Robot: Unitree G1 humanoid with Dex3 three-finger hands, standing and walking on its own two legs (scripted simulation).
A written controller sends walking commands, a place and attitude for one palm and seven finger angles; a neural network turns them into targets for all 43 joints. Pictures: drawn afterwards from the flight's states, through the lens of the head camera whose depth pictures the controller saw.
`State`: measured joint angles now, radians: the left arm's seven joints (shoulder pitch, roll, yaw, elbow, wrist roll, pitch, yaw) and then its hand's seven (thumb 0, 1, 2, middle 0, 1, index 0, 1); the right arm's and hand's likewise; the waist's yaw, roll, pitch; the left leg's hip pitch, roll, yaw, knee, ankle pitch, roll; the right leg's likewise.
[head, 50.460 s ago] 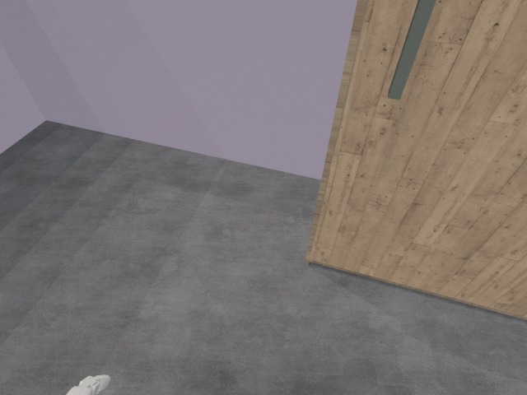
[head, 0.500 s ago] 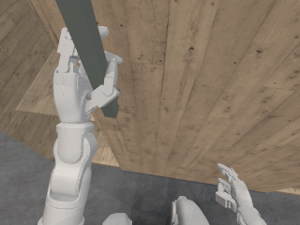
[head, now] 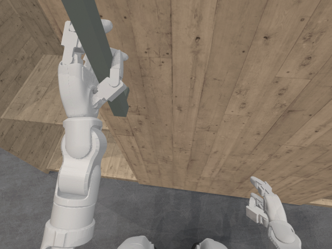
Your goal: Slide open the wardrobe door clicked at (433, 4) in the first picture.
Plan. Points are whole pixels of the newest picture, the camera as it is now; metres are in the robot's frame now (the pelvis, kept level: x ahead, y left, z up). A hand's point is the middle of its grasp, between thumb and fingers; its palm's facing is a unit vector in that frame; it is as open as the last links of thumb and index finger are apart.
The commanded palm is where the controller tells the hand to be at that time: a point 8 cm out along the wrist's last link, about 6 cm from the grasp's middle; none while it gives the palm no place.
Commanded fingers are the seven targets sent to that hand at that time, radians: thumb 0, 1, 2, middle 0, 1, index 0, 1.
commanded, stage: step sideways, sliding the door along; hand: left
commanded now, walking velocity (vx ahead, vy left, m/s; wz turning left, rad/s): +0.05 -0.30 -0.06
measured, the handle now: (104, 44) +0.39 +0.13 +0.26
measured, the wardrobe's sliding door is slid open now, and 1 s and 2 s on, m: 0.59 0.61 0.61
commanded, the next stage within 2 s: stop walking and hold the door there in 0.66 s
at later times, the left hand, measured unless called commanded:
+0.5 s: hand (130, 75) +0.36 +0.09 +0.23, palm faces +0.45 -0.89 -0.09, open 6.8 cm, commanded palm +0.32 +0.07 +0.22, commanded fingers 0.00 0.90 0.90 -0.45 -1.40 -0.45 -1.40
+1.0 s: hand (127, 76) +0.36 +0.09 +0.22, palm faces +0.56 -0.80 -0.23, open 6.7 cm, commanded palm +0.31 +0.12 +0.20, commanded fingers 0.00 0.90 0.90 -0.45 -1.40 -0.45 -1.40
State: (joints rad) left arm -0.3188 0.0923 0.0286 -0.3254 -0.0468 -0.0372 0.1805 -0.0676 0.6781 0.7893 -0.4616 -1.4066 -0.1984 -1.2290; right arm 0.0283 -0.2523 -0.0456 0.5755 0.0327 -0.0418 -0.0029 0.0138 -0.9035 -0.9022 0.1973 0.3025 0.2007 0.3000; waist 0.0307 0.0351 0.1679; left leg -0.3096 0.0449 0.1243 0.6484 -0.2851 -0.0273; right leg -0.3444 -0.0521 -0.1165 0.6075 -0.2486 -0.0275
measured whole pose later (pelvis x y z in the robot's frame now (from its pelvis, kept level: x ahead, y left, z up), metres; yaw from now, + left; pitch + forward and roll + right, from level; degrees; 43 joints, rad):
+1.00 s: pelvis +0.03 -0.23 +0.00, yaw -5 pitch -2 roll -2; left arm -0.24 0.55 0.48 0.06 -0.11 -0.05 0.12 -0.25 0.56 0.79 -0.46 -1.41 -0.30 -1.31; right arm 0.15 -0.19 0.03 0.55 0.05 -0.09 -0.02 0.01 -0.90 -0.90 0.20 0.30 0.21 0.30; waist 0.08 0.03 0.10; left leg -0.17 0.26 0.18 0.58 -0.33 -0.11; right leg -0.32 -0.01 -0.11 0.58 -0.13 0.04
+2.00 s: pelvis -0.06 -0.20 +0.00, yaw -13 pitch -1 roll +0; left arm -0.38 0.60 0.51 0.43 -0.07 -0.07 0.15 -0.21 0.64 0.74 -0.46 -1.41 -0.28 -1.37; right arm 0.25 -0.28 0.02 0.68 0.04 -0.03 -0.10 0.01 -0.90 -0.90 0.20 0.30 0.20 0.30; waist -0.01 0.00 -0.01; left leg -0.27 0.05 0.06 0.52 -0.24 -0.01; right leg -0.26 0.00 -0.05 0.59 -0.34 0.02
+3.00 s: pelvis -0.05 +0.00 -0.02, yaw -4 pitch +0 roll +2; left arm -0.51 0.21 0.13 0.02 -0.06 -0.11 0.14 -0.24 0.63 0.77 -0.45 -1.41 -0.28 -1.36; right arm 0.15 -0.32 -0.04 0.66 0.02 -0.02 -0.07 0.01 -0.90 -0.90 0.20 0.30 0.20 0.30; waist -0.01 0.01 0.14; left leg -0.35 0.11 0.09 0.57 -0.13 -0.03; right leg -0.26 -0.26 -0.13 0.76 -0.44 0.09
